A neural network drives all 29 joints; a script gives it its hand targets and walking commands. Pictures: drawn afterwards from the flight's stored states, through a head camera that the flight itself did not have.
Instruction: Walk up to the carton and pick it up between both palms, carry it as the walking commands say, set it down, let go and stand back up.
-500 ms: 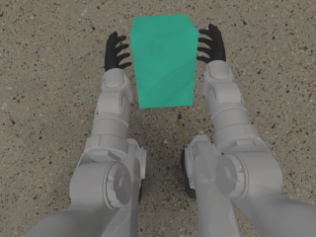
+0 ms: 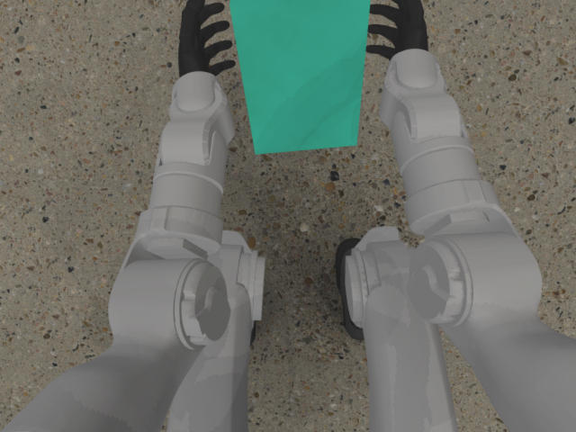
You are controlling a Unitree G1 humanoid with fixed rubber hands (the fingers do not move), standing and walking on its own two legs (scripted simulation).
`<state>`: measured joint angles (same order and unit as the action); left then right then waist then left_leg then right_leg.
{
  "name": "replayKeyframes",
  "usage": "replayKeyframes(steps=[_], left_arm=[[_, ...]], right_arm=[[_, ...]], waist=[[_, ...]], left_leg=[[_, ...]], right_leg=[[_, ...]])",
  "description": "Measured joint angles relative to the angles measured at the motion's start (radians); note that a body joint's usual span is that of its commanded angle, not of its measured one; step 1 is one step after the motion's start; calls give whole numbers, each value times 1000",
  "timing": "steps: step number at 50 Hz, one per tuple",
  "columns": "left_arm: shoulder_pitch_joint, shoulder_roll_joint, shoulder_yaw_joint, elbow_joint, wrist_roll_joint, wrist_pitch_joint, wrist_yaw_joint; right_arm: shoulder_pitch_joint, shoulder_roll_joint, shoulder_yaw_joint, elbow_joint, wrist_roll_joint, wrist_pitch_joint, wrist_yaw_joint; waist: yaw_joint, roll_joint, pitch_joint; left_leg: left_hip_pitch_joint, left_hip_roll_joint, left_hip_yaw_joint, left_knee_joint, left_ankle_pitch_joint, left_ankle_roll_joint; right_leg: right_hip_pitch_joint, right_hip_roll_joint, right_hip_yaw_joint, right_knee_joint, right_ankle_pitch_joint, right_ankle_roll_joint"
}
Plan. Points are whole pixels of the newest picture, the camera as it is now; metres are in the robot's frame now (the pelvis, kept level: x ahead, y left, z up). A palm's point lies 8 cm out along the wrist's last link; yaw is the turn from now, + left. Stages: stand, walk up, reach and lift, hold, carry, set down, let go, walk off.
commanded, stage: set down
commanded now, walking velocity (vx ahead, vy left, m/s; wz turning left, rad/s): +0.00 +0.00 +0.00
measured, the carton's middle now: (298, 56) +0.56 -0.02 -0.25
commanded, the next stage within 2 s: none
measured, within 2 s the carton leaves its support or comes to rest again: neither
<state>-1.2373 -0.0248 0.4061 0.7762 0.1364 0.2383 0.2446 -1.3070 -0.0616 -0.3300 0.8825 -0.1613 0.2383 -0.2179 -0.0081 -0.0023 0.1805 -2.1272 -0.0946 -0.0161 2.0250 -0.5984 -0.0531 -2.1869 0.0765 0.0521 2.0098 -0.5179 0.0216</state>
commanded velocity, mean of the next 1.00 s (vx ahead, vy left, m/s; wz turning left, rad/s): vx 0.00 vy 0.00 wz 0.00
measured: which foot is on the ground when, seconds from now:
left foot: down 0.00-1.00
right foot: down 0.00-1.00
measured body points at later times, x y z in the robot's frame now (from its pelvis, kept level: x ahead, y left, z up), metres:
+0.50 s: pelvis +0.00 +0.00 -0.04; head +0.36 -0.02 +0.22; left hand +0.56 +0.11 -0.20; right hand +0.57 -0.14 -0.19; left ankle +0.10 +0.12 -0.39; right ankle +0.12 -0.12 -0.39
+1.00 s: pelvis +0.02 +0.00 -0.04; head +0.40 -0.01 +0.20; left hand +0.58 +0.11 -0.21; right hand +0.59 -0.14 -0.21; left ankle +0.10 +0.12 -0.39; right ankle +0.12 -0.12 -0.39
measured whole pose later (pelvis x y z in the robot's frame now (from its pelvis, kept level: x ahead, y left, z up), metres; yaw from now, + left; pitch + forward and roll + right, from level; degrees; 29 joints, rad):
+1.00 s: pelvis +0.02 +0.00 -0.04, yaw +1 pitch +41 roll +1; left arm -1.43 0.03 0.54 0.81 0.22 0.17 0.06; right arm -1.49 -0.11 -0.55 0.89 -0.30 0.17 0.01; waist -0.01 0.02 0.31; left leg -2.23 -0.13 -0.02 2.18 -0.67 -0.05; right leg -2.27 0.06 0.04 2.16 -0.61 0.03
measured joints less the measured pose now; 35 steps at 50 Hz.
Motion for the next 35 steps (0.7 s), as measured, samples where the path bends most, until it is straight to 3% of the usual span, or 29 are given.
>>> replayKeyframes(steps=[13, 22, 35], left_arm=[[-74, 59, -16, 44, -53, -13, -15], [-169, 78, 64, 107, 12, -21, -92], [-212, 67, 116, 64, 74, -34, -160]], right_arm=[[-89, -51, 47, 55, 57, -15, 21], [-182, -70, -57, 116, -34, -21, 93], [-207, -65, -182, 53, -117, -32, 197]], waist=[[-1, 4, 88], [-3, 11, 122], [-4, 10, 169]], left_leg=[[-44, -4, 5, 91, -24, -4], [-74, -17, 6, 137, -20, -4], [-80, -33, -5, 169, -45, -2]], right_leg=[[-48, 6, 1, 90, -18, 4], [-73, -1, 0, 137, -19, 5], [-66, -17, -14, 165, -55, 2]])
